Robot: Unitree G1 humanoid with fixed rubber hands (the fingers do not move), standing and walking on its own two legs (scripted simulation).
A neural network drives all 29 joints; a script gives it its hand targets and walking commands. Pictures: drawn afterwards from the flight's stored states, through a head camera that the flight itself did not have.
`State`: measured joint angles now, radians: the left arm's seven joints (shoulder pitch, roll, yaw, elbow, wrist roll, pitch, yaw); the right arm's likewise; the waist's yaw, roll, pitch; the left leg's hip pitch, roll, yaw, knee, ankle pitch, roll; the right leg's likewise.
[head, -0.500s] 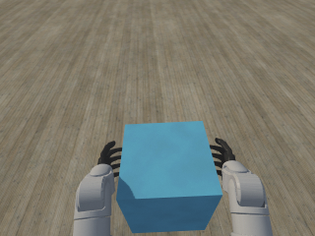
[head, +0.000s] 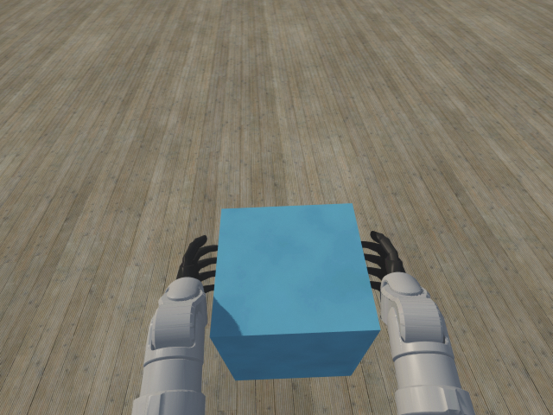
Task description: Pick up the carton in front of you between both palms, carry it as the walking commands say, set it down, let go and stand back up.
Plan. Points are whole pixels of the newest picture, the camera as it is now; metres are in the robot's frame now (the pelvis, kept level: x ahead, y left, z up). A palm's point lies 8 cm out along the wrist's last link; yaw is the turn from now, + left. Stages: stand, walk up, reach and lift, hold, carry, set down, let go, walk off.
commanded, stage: carry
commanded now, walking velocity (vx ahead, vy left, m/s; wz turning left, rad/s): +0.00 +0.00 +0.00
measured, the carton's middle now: (290, 297) +0.31 +0.00 -0.04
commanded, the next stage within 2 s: hold in 0.92 s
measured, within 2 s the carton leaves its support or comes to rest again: neither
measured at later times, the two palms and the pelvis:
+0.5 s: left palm (181, 294) +0.28 +0.16 +0.04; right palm (386, 288) +0.28 -0.14 +0.04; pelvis -0.01 +0.01 +0.00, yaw +0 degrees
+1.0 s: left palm (173, 302) +0.27 +0.17 +0.04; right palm (381, 293) +0.27 -0.13 +0.04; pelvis -0.01 +0.02 +0.00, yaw +3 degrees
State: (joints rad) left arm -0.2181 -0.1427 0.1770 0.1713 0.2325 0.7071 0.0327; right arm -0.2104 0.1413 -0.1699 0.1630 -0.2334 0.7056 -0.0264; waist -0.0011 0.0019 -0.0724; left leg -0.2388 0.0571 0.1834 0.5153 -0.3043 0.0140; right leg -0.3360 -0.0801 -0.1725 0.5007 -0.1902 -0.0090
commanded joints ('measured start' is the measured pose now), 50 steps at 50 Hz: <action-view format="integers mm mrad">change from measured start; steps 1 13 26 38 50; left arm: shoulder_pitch -441 -469 -460 -462 -370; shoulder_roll -900 -893 -893 -897 -896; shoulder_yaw -599 -597 -588 -590 -523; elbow -106 -113 -100 -103 -79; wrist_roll -267 -271 -264 -266 -214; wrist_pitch -15 -12 -8 -8 -48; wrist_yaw -237 -235 -236 -237 -223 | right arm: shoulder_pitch -448 -474 -463 -466 -420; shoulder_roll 905 893 889 893 883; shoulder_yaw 600 591 576 578 570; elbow -106 -110 -96 -97 -149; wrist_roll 266 267 259 261 245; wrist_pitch -16 -12 -8 -9 -28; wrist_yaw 228 226 228 229 249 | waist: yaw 0 1 2 2 26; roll -3 -1 1 2 33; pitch -312 -276 -278 -281 -222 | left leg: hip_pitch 55 28 24 24 266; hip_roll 109 111 113 113 -93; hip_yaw -100 -107 -109 -109 -303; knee -77 -95 -95 -95 -150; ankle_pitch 210 171 191 199 560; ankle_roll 5 10 15 19 -1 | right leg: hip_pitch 166 146 141 140 288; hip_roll -97 -95 -94 -94 181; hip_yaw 98 99 95 91 238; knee -37 -47 -42 -40 -99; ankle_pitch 219 175 169 163 305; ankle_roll -7 1 8 13 -11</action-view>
